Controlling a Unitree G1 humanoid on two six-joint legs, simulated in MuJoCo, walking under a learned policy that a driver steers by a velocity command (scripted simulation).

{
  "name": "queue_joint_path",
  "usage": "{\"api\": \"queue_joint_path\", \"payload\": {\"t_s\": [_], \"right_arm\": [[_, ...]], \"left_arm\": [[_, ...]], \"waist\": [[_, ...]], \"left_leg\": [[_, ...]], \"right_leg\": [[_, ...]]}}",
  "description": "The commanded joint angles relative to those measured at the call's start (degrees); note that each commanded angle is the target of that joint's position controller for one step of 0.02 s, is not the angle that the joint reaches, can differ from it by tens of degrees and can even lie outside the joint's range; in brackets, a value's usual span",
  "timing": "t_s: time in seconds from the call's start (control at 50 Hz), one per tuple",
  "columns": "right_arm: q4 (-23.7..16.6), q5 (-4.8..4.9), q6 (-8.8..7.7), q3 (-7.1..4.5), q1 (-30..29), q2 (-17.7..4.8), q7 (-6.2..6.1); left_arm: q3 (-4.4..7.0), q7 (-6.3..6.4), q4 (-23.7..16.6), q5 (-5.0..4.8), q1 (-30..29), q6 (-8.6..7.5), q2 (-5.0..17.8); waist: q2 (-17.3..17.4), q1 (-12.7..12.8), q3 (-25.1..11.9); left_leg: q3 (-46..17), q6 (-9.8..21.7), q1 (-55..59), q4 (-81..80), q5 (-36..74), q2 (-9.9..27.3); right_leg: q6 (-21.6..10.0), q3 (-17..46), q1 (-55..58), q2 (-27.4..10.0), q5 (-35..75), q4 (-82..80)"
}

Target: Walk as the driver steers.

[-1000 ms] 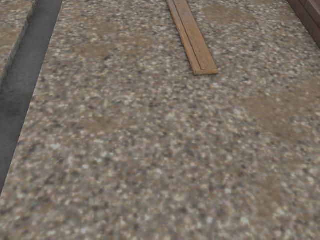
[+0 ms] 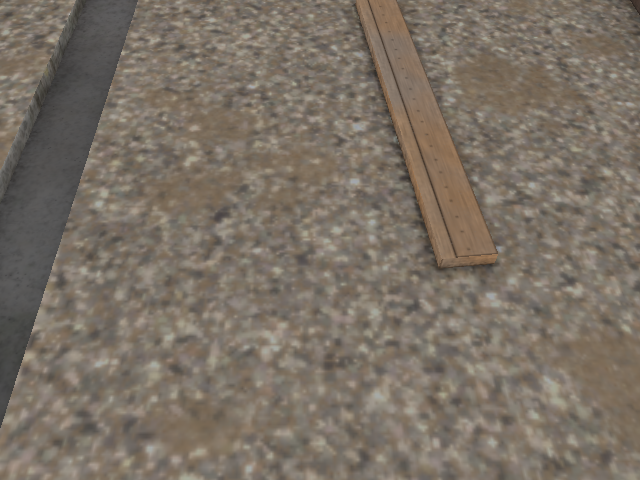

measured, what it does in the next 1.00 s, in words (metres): walks ahead, turning left: right foot, then left foot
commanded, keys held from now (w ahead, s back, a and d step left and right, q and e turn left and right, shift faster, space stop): w+q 1.00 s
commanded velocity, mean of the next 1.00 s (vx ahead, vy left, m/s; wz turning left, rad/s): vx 0.50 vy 0.00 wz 0.51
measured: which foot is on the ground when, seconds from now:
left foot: down 0.00-0.38, up 0.40-0.84, down 0.86-1.00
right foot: up 0.00-0.34, down 0.36-0.88, up 0.90-1.00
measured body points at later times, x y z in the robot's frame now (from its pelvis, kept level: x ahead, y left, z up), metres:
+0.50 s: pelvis +0.27 -0.03 +0.00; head +0.30 -0.03 +0.45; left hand +0.36 +0.26 -0.09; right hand +0.40 -0.30 -0.12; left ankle +0.17 +0.08 -0.65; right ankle +0.34 -0.13 -0.74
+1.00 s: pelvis +0.50 +0.12 -0.01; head +0.53 +0.15 +0.44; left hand +0.44 +0.42 -0.12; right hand +0.77 -0.03 -0.09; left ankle +0.51 +0.21 -0.74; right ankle +0.51 -0.07 -0.64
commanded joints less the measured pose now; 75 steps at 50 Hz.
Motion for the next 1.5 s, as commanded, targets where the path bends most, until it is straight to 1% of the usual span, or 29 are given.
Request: {"api": "queue_joint_path", "payload": {"t_s": [0.02, 0.24, 0.34, 0.36, 0.38, 0.4, 0.42, 0.44, 0.5, 0.6, 0.76, 0.82, 0.86, 0.88, 0.9, 0.92, 0.94, 0.96, 0.98, 1.08, 1.2, 1.32, 1.34, 1.36, 1.38, 1.4, 1.42, 1.44, 1.5], "right_arm": [[-3.17, -0.18, -0.73, -1.72, 0.95, -6.67, -0.22], [0.33, 1.61, 0.51, -3.35, 11.11, -10.24, -2.81], [-0.45, 1.20, 1.73, -3.43, 10.20, -9.31, -3.30], [-1.49, 0.75, 1.64, -2.42, 9.50, -6.58, -3.05], [-3.32, 0.82, 1.10, -1.19, 13.52, -2.49, -2.99], [-4.42, 1.87, 0.48, -0.96, 16.57, -3.35, -2.95], [-3.68, 2.57, 0.61, -2.42, 13.37, -8.85, -2.98], [-4.37, 2.26, 0.97, -2.82, 9.07, -9.74, -2.96], [-5.48, 1.65, 2.21, -2.97, 6.75, -6.72, -2.42], [-8.37, 1.27, 3.08, -2.29, 2.91, -3.99, -1.80], [-13.53, 1.41, 2.59, -1.60, -9.50, -3.40, 0.96], [-14.11, 0.99, 3.05, -3.02, -6.49, -6.14, 1.22], [-9.83, 1.26, 3.65, -6.25, 9.83, -11.48, 0.26], [-8.66, 1.73, 4.12, -7.72, 15.20, -17.23, -1.04], [-11.17, 1.72, 3.06, -7.18, 12.36, -19.39, -0.68], [-11.32, 1.30, 2.13, -5.63, 12.11, -14.08, -0.10], [-10.83, 0.93, 1.44, -4.92, 10.50, -12.11, -0.06], [-11.01, 0.92, 1.15, -4.47, 6.73, -10.79, -0.12], [-11.62, 0.55, 1.02, -3.85, 3.55, -9.00, -0.30], [-10.43, -0.53, 0.32, -3.10, 1.16, -8.12, -1.72], [-6.09, -1.07, 0.83, -2.46, 3.54, -7.92, -2.62], [-4.06, 0.44, 2.83, -3.11, 0.24, -8.93, -3.72], [-4.32, 0.31, 3.18, -3.08, 1.39, -8.64, -4.25], [-6.11, -1.39, 2.88, -2.63, 3.74, -7.66, -4.51], [-6.71, -2.01, 2.83, -1.41, 7.54, -3.78, -3.97], [-5.69, -0.80, 3.02, -1.65, 6.79, -6.81, -3.19], [-6.60, 0.50, 3.61, -2.01, 2.89, -7.55, -3.03], [-6.71, 0.32, 4.25, -2.12, 0.57, -7.51, -3.31], [-7.53, -0.17, 5.46, -2.14, -0.70, -5.82, -4.08]], "left_arm": [[1.45, 0.31, -4.63, 0.94, -0.02, -0.75, 4.61], [0.58, -0.67, -10.44, 0.09, -19.77, -1.53, 2.69], [2.35, -0.85, -8.62, 0.05, -11.92, -2.76, 6.60], [3.26, -0.42, -7.41, 0.92, -4.31, -3.05, 8.92], [4.63, 0.08, -6.43, 1.67, 3.61, -2.63, 13.93], [4.48, -0.36, -4.98, 0.78, 5.78, -1.76, 12.81], [3.13, -0.33, -5.96, 0.41, 2.59, -1.52, 7.70], [2.48, -0.19, -6.32, 0.49, -0.35, -1.21, 5.53], [1.65, -0.17, -5.46, 1.28, -6.02, -1.17, 2.97], [2.88, 0.05, -3.20, 1.00, -5.35, -1.97, 5.84], [3.98, 0.55, -0.59, -0.56, -0.89, 0.01, 9.93], [4.78, 0.91, -0.49, -1.41, -1.07, 1.19, 12.39], [4.23, 1.28, -0.78, -1.34, -1.28, 1.77, 11.27], [2.39, 1.09, -2.65, 1.28, 1.18, 1.36, 5.71], [0.78, 0.41, -5.41, 1.36, 2.19, -0.59, 2.67], [2.10, -0.34, -6.20, -0.81, -4.16, -2.12, 8.21], [1.95, -0.62, -7.26, -1.83, -6.79, -3.00, 8.24], [1.80, -0.13, -6.68, -0.76, -6.78, -3.30, 7.34], [2.25, 0.23, -6.09, 0.48, -6.01, -2.97, 7.94], [1.58, 0.29, -4.13, 1.40, -3.20, -0.16, 4.70], [0.33, -1.27, -5.04, 0.17, -10.02, -0.49, 2.80], [2.26, -2.84, -6.28, 1.06, -6.38, -0.16, 6.87], [3.36, -2.61, -5.71, 1.22, -2.30, -0.25, 9.50], [4.34, -2.08, -6.36, 1.53, 0.77, -0.11, 13.83], [3.88, -1.77, -6.67, 2.15, 2.02, 0.42, 13.63], [3.02, -1.58, -7.71, 1.28, 1.36, 0.97, 9.76], [2.81, -1.21, -9.09, 0.58, -2.46, 1.59, 8.43], [2.46, -0.79, -9.71, -0.13, -4.66, 2.40, 7.24], [2.65, 0.31, -11.10, 0.62, -7.91, 4.36, 7.54]], "waist": [[6.34, 0.78, -4.04], [5.81, -4.39, 0.04], [7.83, 0.93, -3.58], [5.59, 4.54, -10.12], [-6.16, 5.38, -19.48], [-18.19, 4.15, -22.17], [-10.13, 4.83, -13.96], [-5.88, 4.59, -8.29], [-5.78, 0.94, -1.43], [-2.73, 0.70, -0.37], [-1.36, 4.34, 2.80], [-3.56, 0.91, -0.58], [-1.41, -7.99, -9.31], [10.64, -7.40, -13.86], [17.59, -3.39, -22.71], [9.22, -6.92, -20.26], [7.65, -5.81, -12.83], [2.52, -2.94, -8.35], [3.07, -0.77, -6.34], [3.80, 1.99, -4.56], [5.35, -2.10, -4.28], [5.57, 1.04, -3.95], [2.63, 2.45, -6.86], [-6.14, 1.52, -12.61], [-15.35, -0.03, -18.56], [-8.32, 1.78, -22.20], [-5.11, 1.79, -16.57], [-0.67, 1.45, -12.20], [-4.11, -0.70, -6.62]], "left_leg": [[-20.62, 10.85, 11.17, -16.62, 3.74, 13.84], [-16.74, 8.24, 10.27, -14.37, 3.51, 11.26], [-21.06, 5.14, 12.21, -3.02, 7.08, 10.38], [-18.49, 3.32, 7.40, 8.32, 5.89, 6.82], [-10.70, -0.72, -9.43, 27.82, -8.62, -0.51], [-9.39, -1.91, -22.20, 40.36, -26.20, -0.78], [-11.21, -2.17, -26.12, 45.50, -22.10, 2.74], [-9.44, -2.40, -25.95, 45.80, -17.33, 4.75], [-8.20, -3.04, -19.94, 40.20, -9.75, 8.98], [-7.02, -4.36, -21.37, 31.11, -0.76, 9.83], [-0.73, -1.39, -18.03, 11.04, 7.19, 7.53], [3.59, 1.91, -9.86, 9.37, -1.41, 2.87], [4.11, 5.91, 14.43, 4.77, 1.60, -1.68], [-16.11, 11.31, 32.69, 3.42, 0.57, 10.53], [-47.95, 21.10, 42.69, -7.28, -11.43, 21.19], [-45.04, 17.91, 40.90, -10.75, -13.62, 20.65], [-37.07, 15.73, 33.64, -10.79, -10.51, 18.72], [-30.88, 13.80, 24.90, -10.88, -4.64, 16.05], [-26.36, 12.69, 18.58, -11.49, 1.56, 14.06], [-11.96, 11.75, 8.10, -12.73, 34.59, 11.20], [-4.02, 7.16, 9.94, -12.56, 30.11, 9.79], [-4.19, 5.07, 18.78, 1.99, 37.30, 12.73], [-2.03, 2.20, 17.04, 10.94, 35.55, 9.27], [1.00, -1.94, 7.23, 27.44, 16.61, 2.74], [-1.53, -5.81, -10.42, 44.34, -28.76, -6.76], [-9.23, -5.46, -12.24, 49.10, -29.13, -3.51], [-8.89, -5.52, -15.63, 50.20, -25.33, -1.54], [-8.11, -5.66, -16.48, 47.14, -22.22, 0.32], [-6.09, -6.49, -9.64, 31.82, -16.97, 1.11]], "right_leg": [[0.92, 2.75, -11.14, -4.58, 5.20, -2.76], [4.27, 2.74, -6.58, 0.63, 25.50, -34.69], [0.55, 1.89, 8.06, 1.42, 17.48, -41.06], [-2.43, 5.87, 21.10, -3.68, 16.62, -39.53], [-8.76, 23.13, 42.40, -16.57, 11.71, -39.61], [-13.52, 41.71, 47.01, -23.15, -0.81, -45.67], [-11.46, 36.54, 40.18, -21.00, -6.67, -47.54], [-9.42, 27.69, 33.02, -18.56, -2.77, -48.28], [-7.88, 13.35, 18.76, -13.11, 10.06, -53.28], [-9.67, 2.41, 18.02, -13.13, 22.55, -56.62], [-6.41, -8.52, 25.59, -13.89, 27.97, -54.73], [-4.67, -11.64, 28.91, -14.13, 51.15, -44.35], [-1.66, -14.43, 20.12, -10.83, 54.31, -21.54], [1.45, -14.76, 0.01, -5.78, 19.91, -1.18], [3.15, -2.54, -16.07, 4.57, -13.76, 13.56], [2.11, 4.28, -22.07, 1.22, -10.13, 15.75], [0.86, 3.28, -23.43, -0.85, -5.27, 12.70], [0.86, 3.30, -20.39, -3.21, -1.13, 7.44], [1.23, 3.56, -16.42, -4.76, 1.41, 2.82], [5.22, 0.30, -9.20, -4.51, 9.63, -7.25], [3.32, -0.74, -2.51, -1.84, 31.12, -27.63], [-1.17, -2.30, -2.21, 1.79, 17.26, -34.86], [-3.05, -0.26, 5.09, 1.48, 30.64, -37.88], [-8.61, 12.54, 17.61, -7.27, 54.49, -36.21], [-20.13, 32.08, 31.49, -18.35, 62.15, -38.85], [-19.54, 33.04, 31.32, -17.35, 48.44, -41.08], [-17.47, 28.19, 26.44, -15.06, 37.11, -42.18], [-15.05, 24.91, 20.54, -12.85, 27.98, -44.23], [-11.37, 20.14, 7.56, -6.90, 14.74, -48.41]]}}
